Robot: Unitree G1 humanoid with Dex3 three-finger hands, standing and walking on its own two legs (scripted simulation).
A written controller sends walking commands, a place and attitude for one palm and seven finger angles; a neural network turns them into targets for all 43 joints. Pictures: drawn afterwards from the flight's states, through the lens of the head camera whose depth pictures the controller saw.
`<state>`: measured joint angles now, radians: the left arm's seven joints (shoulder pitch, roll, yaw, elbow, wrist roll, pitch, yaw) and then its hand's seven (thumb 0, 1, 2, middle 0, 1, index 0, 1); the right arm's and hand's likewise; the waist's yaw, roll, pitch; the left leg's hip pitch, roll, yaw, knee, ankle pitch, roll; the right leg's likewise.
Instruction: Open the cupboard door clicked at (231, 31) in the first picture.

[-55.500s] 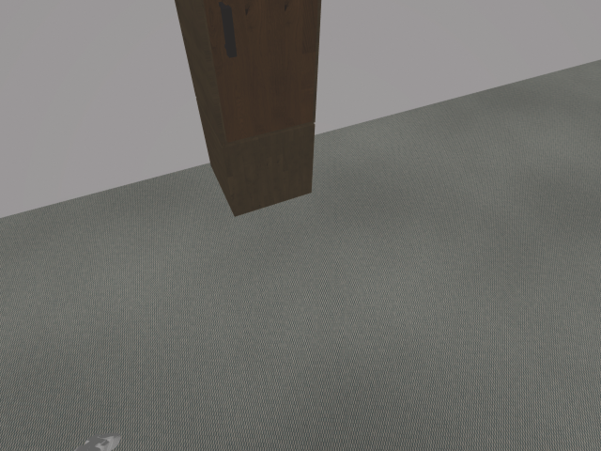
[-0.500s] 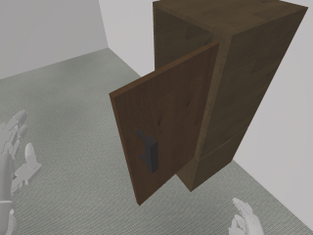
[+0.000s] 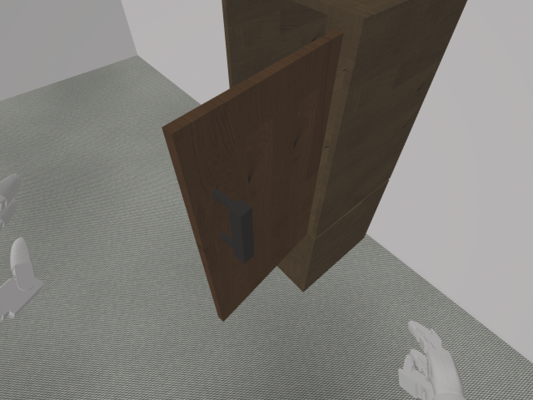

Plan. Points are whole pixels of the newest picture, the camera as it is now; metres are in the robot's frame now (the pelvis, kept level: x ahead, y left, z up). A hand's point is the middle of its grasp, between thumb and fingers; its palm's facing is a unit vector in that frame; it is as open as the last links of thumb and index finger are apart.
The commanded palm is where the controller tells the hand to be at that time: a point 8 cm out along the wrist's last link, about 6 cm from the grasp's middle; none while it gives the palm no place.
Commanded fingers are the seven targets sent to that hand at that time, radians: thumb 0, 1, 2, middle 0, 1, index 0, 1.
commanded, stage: step back with the hand held close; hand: left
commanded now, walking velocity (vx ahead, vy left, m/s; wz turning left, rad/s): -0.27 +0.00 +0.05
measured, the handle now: (232, 226) +0.36 +0.08 +0.05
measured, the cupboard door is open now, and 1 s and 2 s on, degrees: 98 98 98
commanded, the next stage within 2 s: stop stepping back and stand still in 0.74 s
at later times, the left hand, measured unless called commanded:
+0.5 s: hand out of the picture +0.13 +0.26 +0.17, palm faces +0.53 -0.73 -0.44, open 7.4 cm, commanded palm +0.07 +0.29 +0.18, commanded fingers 0.00 0.90 0.90 -0.20 -0.30 -0.20 -0.30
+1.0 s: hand out of the picture -0.01 +0.26 +0.17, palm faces +0.46 -0.75 -0.48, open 7.4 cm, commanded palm -0.06 +0.29 +0.18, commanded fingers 0.00 0.90 0.90 -0.20 -0.30 -0.20 -0.30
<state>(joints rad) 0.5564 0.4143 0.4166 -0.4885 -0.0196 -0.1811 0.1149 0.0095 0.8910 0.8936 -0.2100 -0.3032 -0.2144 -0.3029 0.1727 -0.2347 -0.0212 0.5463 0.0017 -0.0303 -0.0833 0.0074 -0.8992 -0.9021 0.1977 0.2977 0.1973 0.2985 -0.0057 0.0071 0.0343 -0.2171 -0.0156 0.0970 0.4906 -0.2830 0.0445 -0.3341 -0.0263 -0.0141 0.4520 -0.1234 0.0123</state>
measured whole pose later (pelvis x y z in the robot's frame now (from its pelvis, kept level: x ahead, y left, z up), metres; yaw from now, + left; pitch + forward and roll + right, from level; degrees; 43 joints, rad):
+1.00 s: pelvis -0.19 -0.01 +0.00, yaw +0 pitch +1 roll +0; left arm 0.58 0.42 0.46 -0.57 -0.02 -0.21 0.16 0.01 0.89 0.89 -0.21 -0.30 -0.21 -0.30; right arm 0.20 -0.16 0.02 0.59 0.00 -0.15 -0.06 0.01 -0.90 -0.90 0.20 0.30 0.20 0.30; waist 0.04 -0.06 0.03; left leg -0.34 0.04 0.03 0.50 -0.18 -0.01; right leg -0.25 0.01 -0.02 0.50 -0.33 0.01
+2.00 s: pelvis -0.25 -0.02 +0.00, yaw +2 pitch -1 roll -1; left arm 0.28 0.18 0.03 0.97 0.01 0.03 0.02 -0.03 1.02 0.89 -0.21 -0.30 -0.21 -0.30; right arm 0.26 -0.18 0.01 1.01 -0.02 0.03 -0.01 0.00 -0.90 -0.90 0.20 0.30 0.20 0.30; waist -0.01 -0.03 0.05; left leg -0.27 0.01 0.01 0.49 -0.20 0.00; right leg -0.23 0.01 -0.08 0.47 -0.22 -0.03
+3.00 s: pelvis -0.23 -0.02 +0.01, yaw +1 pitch -1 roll +0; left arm 0.19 0.21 0.02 1.14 0.01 -0.01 0.02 0.00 0.91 0.89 -0.20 -0.30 -0.20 -0.30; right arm 0.21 -0.21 -0.01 1.13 -0.02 0.01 -0.02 0.00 -0.90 -0.90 0.20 0.30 0.20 0.30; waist -0.01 0.02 0.08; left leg -0.17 0.01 0.03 0.36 -0.17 0.00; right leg -0.16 0.01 -0.06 0.37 -0.19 -0.03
